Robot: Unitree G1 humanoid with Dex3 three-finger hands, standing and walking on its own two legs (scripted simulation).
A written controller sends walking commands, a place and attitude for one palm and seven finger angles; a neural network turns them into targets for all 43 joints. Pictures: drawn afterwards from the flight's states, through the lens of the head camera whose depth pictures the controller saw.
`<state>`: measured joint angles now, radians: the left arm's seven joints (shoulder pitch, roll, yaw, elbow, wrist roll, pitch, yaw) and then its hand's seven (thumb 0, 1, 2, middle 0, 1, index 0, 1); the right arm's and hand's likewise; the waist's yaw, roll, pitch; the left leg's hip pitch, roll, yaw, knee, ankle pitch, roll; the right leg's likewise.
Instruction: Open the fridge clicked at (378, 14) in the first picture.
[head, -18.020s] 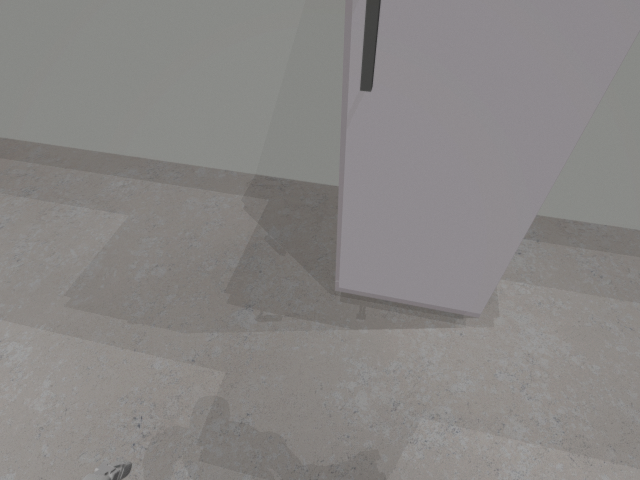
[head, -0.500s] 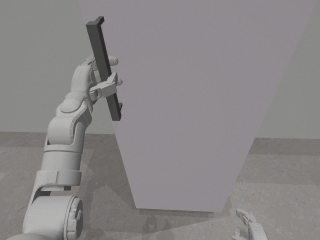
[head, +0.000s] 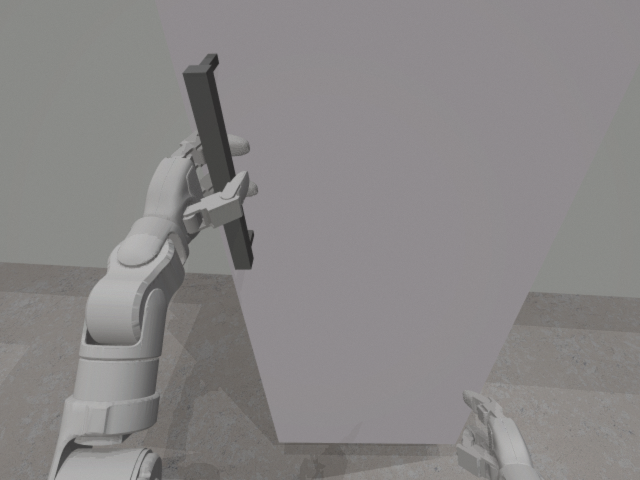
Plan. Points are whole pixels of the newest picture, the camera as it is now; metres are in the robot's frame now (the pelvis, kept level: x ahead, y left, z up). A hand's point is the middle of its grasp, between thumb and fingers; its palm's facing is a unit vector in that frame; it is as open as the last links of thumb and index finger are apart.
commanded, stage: pull the door a little, standing still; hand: left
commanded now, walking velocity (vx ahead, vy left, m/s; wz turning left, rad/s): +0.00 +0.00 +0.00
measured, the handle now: (229, 174) +0.39 +0.16 +0.23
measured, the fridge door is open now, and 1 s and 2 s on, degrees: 5 28 52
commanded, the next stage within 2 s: walk backward, drawing the door open in 0.10 s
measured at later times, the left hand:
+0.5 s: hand (237, 274) +0.24 +0.11 +0.22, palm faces +0.03 -0.97 -0.22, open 7.3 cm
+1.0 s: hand (263, 338) +0.18 +0.07 +0.21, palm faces +0.16 -0.95 -0.26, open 7.7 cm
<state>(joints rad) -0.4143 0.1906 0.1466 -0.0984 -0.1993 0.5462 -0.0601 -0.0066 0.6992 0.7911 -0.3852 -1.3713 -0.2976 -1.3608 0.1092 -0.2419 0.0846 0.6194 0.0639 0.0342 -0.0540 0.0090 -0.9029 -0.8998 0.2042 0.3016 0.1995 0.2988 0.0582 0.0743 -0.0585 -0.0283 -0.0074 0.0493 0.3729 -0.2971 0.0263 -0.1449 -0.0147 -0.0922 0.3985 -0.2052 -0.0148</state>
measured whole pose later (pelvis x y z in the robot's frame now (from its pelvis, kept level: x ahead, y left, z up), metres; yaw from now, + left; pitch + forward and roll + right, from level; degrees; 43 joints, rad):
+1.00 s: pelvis -0.11 -0.06 -0.02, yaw +7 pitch +1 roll +0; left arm -0.08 0.27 0.04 -0.56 0.03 0.03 0.09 -0.18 0.62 0.68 -0.45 -1.40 -0.12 -1.16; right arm 0.17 -0.18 0.01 0.57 0.00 -0.06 -0.05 0.01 -0.90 -0.90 0.20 0.30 0.20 0.30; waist -0.07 0.02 0.09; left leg -0.33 0.03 0.05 0.68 -0.33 0.02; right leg -0.46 -0.03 -0.24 0.56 -0.13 -0.11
